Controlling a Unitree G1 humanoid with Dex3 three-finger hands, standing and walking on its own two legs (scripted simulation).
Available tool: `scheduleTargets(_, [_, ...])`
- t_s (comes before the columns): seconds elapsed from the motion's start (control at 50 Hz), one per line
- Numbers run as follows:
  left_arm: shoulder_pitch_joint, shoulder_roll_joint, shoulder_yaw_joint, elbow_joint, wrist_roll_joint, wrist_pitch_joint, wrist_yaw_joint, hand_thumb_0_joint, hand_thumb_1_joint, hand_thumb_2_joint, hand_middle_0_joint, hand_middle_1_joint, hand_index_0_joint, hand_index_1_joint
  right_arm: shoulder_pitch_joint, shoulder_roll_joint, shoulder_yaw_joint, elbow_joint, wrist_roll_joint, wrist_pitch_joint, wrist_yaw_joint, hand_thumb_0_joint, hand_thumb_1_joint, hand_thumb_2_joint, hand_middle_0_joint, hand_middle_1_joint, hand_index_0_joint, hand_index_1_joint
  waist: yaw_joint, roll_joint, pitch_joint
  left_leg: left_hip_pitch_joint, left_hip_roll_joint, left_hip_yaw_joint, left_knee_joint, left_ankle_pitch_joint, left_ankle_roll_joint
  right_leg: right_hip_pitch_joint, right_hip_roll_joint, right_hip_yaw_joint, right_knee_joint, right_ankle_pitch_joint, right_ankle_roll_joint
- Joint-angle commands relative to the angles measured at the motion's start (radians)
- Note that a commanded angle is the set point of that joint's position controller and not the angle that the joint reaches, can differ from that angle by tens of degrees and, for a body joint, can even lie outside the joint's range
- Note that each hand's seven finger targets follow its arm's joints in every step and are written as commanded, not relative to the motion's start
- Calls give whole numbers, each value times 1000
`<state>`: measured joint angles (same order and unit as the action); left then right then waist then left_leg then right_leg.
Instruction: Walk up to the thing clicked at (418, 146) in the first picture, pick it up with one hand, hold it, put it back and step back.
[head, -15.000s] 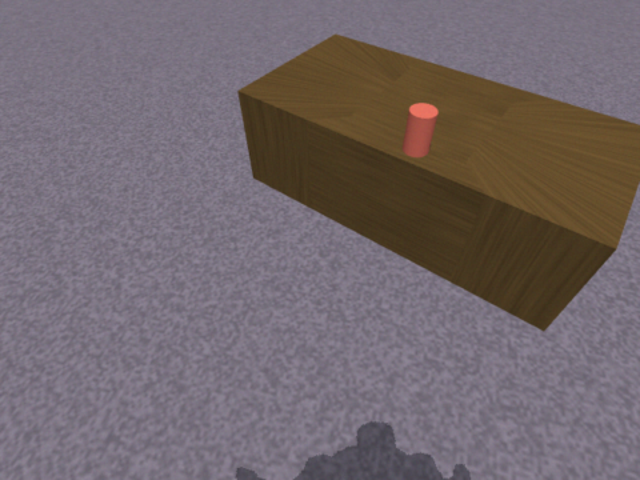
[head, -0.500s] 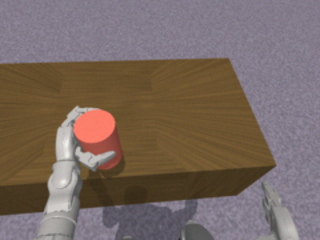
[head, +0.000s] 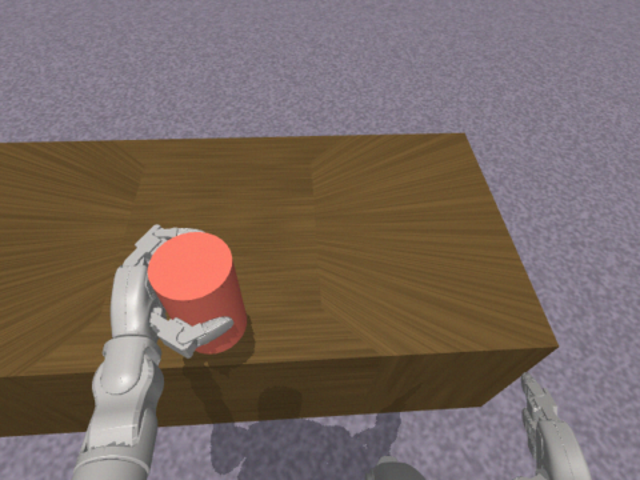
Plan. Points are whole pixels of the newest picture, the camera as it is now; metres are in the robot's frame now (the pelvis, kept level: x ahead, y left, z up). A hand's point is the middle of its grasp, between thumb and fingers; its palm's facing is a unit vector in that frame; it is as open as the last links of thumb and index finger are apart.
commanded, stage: hold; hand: left
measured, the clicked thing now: (204, 297) +0.34 +0.14 +0.04
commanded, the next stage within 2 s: none
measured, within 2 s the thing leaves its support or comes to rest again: neither
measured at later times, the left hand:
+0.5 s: hand (184, 295) +0.32 +0.16 +0.07, palm faces +0.07 -1.00 -0.01, open 11.9 cm
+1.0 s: hand (181, 295) +0.32 +0.16 +0.08, palm faces +0.08 -1.00 -0.01, open 11.9 cm
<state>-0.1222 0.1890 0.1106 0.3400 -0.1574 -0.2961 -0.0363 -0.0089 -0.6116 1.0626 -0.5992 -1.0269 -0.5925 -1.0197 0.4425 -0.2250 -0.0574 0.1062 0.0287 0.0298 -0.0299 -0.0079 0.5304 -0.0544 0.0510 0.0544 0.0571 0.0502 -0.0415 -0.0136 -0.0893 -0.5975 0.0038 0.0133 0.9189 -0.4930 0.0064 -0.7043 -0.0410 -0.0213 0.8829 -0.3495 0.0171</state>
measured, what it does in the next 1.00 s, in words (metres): stands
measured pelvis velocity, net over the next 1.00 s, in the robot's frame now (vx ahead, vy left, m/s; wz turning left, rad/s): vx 0.00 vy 0.00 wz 0.00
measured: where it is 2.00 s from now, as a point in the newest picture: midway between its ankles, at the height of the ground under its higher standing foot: outside the picture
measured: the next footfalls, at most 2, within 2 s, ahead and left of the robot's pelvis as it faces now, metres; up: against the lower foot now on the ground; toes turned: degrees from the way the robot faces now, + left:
none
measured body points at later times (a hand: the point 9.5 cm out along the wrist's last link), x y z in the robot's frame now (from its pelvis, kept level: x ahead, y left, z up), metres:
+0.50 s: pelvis +0.00 +0.00 +0.01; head +0.03 +0.00 +0.46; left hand +0.31 +0.21 +0.08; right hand +0.16 -0.25 -0.04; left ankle -0.02 +0.11 -0.69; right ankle +0.05 -0.13 -0.69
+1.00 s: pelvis +0.00 +0.00 +0.01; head +0.02 +0.00 +0.46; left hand +0.31 +0.21 +0.08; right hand +0.15 -0.26 -0.04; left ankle -0.02 +0.11 -0.69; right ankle +0.05 -0.13 -0.69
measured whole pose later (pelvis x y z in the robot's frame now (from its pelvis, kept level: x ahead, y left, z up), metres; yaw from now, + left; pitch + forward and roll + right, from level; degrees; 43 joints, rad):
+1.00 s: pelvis +0.00 +0.00 +0.01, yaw +0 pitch +6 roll +0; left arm -0.07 0.18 0.11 0.28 -0.17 -0.25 -0.04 -0.01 -0.61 1.06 -0.60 -1.03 -0.59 -1.02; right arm 0.37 -0.22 -0.06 0.30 0.03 -0.03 -0.05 -0.01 0.52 -0.06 0.05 0.05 0.06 0.05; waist -0.03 0.00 -0.07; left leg -0.50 0.00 0.01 0.84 -0.45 0.01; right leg -0.60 -0.04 -0.03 0.80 -0.31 0.02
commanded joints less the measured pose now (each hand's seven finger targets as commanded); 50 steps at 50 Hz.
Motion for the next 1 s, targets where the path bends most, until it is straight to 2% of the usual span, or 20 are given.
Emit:
scheduleTargets(0.0, [-236,95,31,-214,-12,-53,8,0,-17,1293,-1309,-1493,-1330,-1499,-18,-137,-86,-154,-3,-55,-14,0,538,-53,49,51,49,51,2,-16,-232,26,-17,-9,-175,248,-12,244,22,-1,-108,187,-27])
scheduleTargets(0.1, [-250,101,27,-264,-17,-47,3,0,-5,1282,-1316,-1493,-1340,-1496,-28,-117,-62,-117,-1,-61,-11,0,543,-51,49,51,49,51,16,37,-237,56,-9,-20,-186,307,-24,250,24,-10,-104,213,-34])
scheduleTargets(0.14, [-245,133,50,-291,-13,-42,8,0,-3,1276,-1304,-1481,-1326,-1485,-28,-143,-94,-122,0,-60,-17,0,538,-53,49,51,49,51,8,12,-272,69,-15,-10,-184,283,-12,280,22,-5,-115,212,-29])
scheduleTargets(0.18, [-219,91,25,-303,-16,-37,10,0,-15,1276,-1298,-1481,-1322,-1484,-37,-93,-47,-134,-1,-66,-11,0,541,-52,49,51,49,51,14,-19,-249,54,-20,-7,-188,256,-7,298,19,-6,-126,198,-24])
scheduleTargets(0.22, [-191,101,43,-274,-24,-25,14,0,-30,1286,-1301,-1490,-1323,-1495,-32,-134,-90,-91,5,-63,-19,0,537,-54,49,51,49,51,10,-8,-226,62,-17,-8,-196,267,-11,283,22,-6,-128,202,-26])
scheduleTargets(0.3, [-177,97,28,-274,-14,-13,9,0,-34,1271,-1309,-1485,-1333,-1489,-48,-126,-78,-93,5,-66,-16,0,537,-54,49,51,49,51,19,4,-232,71,-10,-13,-200,324,-20,288,23,-11,-122,234,-32])
scheduleTargets(0.38, [-179,118,49,-305,-14,-8,9,0,-55,1271,-1309,-1492,-1334,-1495,-44,-126,-83,-65,4,-69,-17,0,533,-54,49,51,49,51,13,-7,-240,72,-18,-7,-197,296,-8,310,18,-4,-135,233,-26])
scheduleTargets(0.4, [-177,102,41,-316,-19,-9,7,0,-61,1271,-1306,-1487,-1330,-1491,-54,-106,-58,-74,4,-71,-15,0,537,-54,49,51,49,51,22,-3,-226,69,-17,-7,-202,295,-10,313,17,-6,-139,228,-27])
scheduleTargets(0.46, [-171,102,49,-276,-24,-5,6,0,-83,1266,-1293,-1480,-1316,-1486,-62,-140,-91,-37,5,-74,-20,0,534,-55,49,51,49,51,8,-23,-210,75,-14,-9,-205,297,-8,295,21,-8,-140,230,-26])
scheduleTargets(0.5, [-205,88,23,-284,-18,-18,0,0,-94,1259,-1290,-1474,-1313,-1480,-67,-112,-67,-21,2,-82,-15,0,537,-54,49,51,49,51,10,10,-176,65,-14,-8,-209,269,-11,270,20,-9,-142,197,-27])
scheduleTargets(0.54, [-217,110,36,-289,-13,-30,-3,0,-65,1251,-1298,-1474,-1321,-1478,-80,-127,-80,-46,2,-90,-18,0,532,-55,49,51,49,51,2,-9,-227,84,-15,-10,-208,248,-6,286,19,-9,-146,184,-24])
scheduleTargets(0.68, [-209,131,55,-347,-19,-43,3,0,-73,1259,-1295,-1474,-1316,-1481,-79,-121,-77,9,-2,-104,-22,0,529,-57,49,51,49,51,19,19,-229,85,-19,-8,-218,221,-3,304,17,-7,-158,165,-24])
scheduleTargets(0.7, [-168,97,34,-287,-20,-35,3,0,-77,1256,-1282,-1463,-1302,-1471,-87,-124,-76,-5,-2,-107,-22,0,533,-57,49,51,49,51,16,0,-201,78,-15,-12,-226,223,-8,296,21,-12,-159,160,-24])
scheduleTargets(0.72, [-176,97,33,-323,-23,-35,3,0,-66,1252,-1287,-1465,-1309,-1470,-112,-118,-64,-49,-3,-110,-21,0,534,-56,49,51,49,51,24,2,-247,82,-16,-10,-221,242,-8,320,18,-10,-159,177,-26])
scheduleTargets(0.76, [-175,97,27,-284,-16,-24,7,0,-55,1270,-1285,-1470,-1306,-1477,-74,-124,-71,28,-1,-104,-25,0,536,-56,49,51,49,51,20,14,-171,75,-10,-16,-236,243,-14,281,24,-17,-157,169,-28])
scheduleTargets(0.82, [-204,106,40,-309,-21,-26,6,0,-40,1267,-1286,-1464,-1305,-1472,-108,-128,-75,-14,0,-110,-25,0,536,-56,49,51,49,51,20,1,-228,92,-10,-18,-234,246,-11,308,23,-14,-162,174,-28])
scheduleTargets(0.86, [-213,102,25,-329,-21,-26,4,0,-55,1268,-1288,-1468,-1309,-1475,-89,-116,-70,12,0,-108,-25,0,537,-56,49,51,49,51,14,1,-220,93,-17,-9,-230,235,-4,319,19,-10,-171,174,-24])
scheduleTargets(0.92, [-249,134,61,-312,-22,-23,6,0,-47,1270,-1290,-1470,-1310,-1478,-110,-125,-77,31,1,-118,-30,0,532,-57,49,51,49,51,15,1,-196,91,-19,-5,-236,205,0,308,17,-6,-184,155,-20])
scheduleTargets(0.94, [-210,107,43,-251,-17,-17,6,0,-74,1277,-1281,-1469,-1301,-1478,-102,-116,-66,35,-1,-115,-27,0,532,-57,49,51,49,51,10,-15,-184,81,-17,-8,-239,205,-1,300,19,-8,-183,152,-21])
scheduleTargets(0.98, [-256,110,44,-311,-25,-23,5,0,-73,1265,-1284,-1463,-1303,-1472,-117,-113,-66,46,2,-121,-27,0,537,-56,49,51,49,51,20,2,-168,80,-17,-10,-250,183,-1,297,19,-11,-188,131,-21])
